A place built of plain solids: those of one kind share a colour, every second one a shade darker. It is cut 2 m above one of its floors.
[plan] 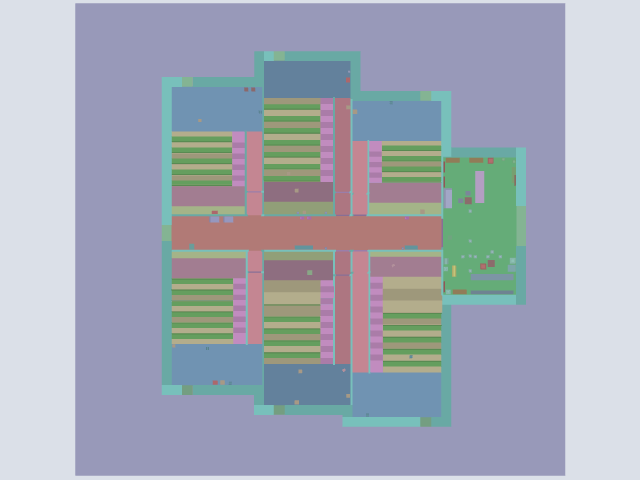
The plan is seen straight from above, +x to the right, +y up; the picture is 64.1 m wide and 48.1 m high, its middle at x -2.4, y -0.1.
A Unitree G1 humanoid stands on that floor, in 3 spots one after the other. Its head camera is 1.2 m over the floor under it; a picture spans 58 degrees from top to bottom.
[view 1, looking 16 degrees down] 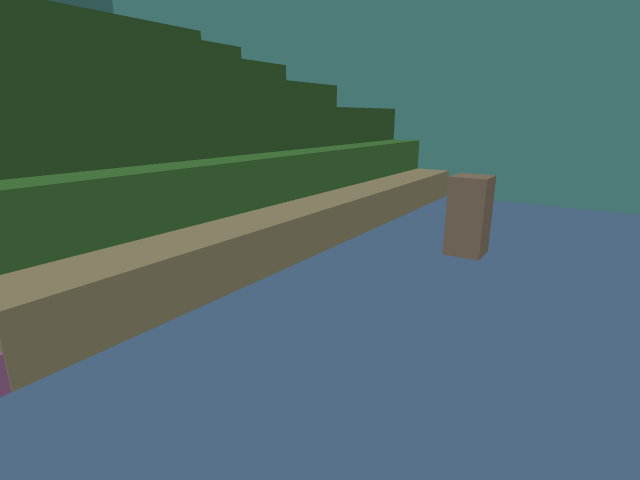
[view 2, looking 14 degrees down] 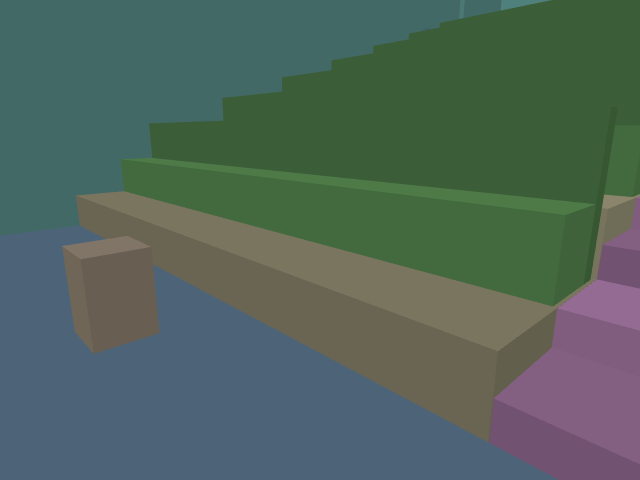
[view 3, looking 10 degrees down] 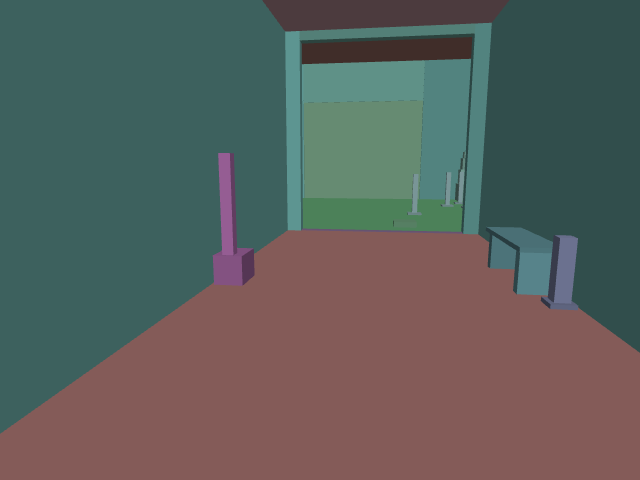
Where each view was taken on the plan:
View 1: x -10.57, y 12.88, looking -146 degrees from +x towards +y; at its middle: step_screen_tier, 3.91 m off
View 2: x -1.73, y -14.03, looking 137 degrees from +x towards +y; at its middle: seats_screen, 3.19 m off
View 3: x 2.08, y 0.60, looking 8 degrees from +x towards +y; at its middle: floor_spine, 6.91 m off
